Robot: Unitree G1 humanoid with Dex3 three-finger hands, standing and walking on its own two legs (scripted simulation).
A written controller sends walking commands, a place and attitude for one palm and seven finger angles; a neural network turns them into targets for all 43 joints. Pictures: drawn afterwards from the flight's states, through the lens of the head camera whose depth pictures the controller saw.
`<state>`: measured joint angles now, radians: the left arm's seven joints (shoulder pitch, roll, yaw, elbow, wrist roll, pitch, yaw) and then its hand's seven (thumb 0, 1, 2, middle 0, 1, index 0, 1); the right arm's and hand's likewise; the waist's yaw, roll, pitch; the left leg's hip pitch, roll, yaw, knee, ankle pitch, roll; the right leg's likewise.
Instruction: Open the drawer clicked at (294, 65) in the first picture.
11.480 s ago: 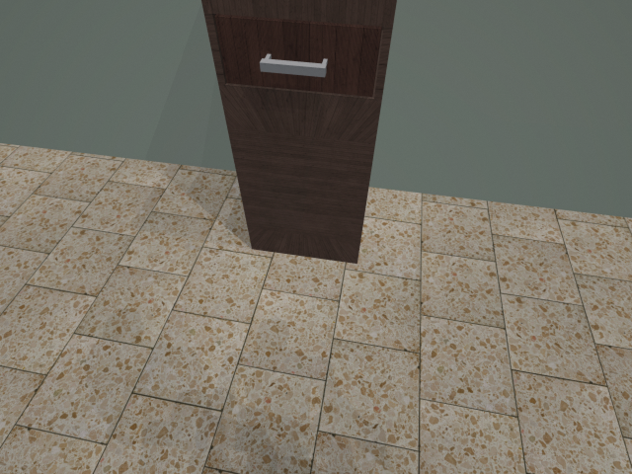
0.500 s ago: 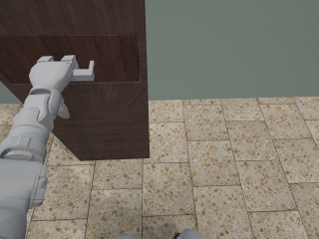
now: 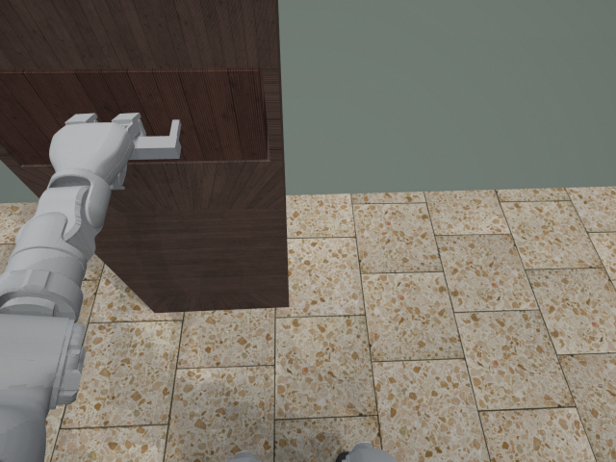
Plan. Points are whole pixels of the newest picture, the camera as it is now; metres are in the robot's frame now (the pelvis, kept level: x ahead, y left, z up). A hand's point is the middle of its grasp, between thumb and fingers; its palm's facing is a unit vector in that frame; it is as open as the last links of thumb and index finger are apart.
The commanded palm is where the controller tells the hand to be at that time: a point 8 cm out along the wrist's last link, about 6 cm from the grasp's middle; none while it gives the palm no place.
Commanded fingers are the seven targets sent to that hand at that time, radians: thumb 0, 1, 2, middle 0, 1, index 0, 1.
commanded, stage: pull the drawer open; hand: left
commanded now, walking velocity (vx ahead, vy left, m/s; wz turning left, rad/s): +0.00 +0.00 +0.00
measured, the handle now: (122, 137) +0.54 +0.24 +0.07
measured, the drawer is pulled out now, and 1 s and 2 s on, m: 0.00 0.02 0.08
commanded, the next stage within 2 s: none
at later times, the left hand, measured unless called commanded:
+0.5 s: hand (113, 182) +0.48 +0.25 +0.05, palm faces -0.03 -0.05 -1.00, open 5.7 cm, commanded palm +0.43 +0.26 +0.10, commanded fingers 0.00 0.90 0.90 -0.40 -1.35 -0.40 -1.35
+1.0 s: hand (106, 187) +0.47 +0.25 +0.05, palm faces -0.07 -0.03 -1.00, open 5.6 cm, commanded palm +0.46 +0.26 +0.10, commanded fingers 0.00 0.90 0.90 -0.40 -1.35 -0.40 -1.35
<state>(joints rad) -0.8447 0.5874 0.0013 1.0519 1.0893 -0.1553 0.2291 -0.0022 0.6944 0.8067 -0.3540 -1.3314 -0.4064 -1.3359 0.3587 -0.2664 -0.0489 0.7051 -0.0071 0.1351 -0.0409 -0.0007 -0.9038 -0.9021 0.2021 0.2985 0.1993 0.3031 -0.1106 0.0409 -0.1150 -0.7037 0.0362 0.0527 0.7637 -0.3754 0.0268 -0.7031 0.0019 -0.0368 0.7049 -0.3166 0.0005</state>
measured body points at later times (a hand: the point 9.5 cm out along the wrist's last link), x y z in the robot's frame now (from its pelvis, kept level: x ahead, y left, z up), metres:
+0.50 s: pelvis +0.01 +0.01 +0.00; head +0.10 +0.00 +0.45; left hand +0.47 +0.25 +0.10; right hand +0.02 -0.27 -0.12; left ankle -0.01 +0.10 -0.71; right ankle +0.00 -0.12 -0.71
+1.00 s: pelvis +0.01 +0.00 +0.00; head +0.10 +0.00 +0.44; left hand +0.47 +0.25 +0.10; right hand +0.07 -0.28 -0.12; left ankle -0.01 +0.10 -0.71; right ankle +0.00 -0.12 -0.71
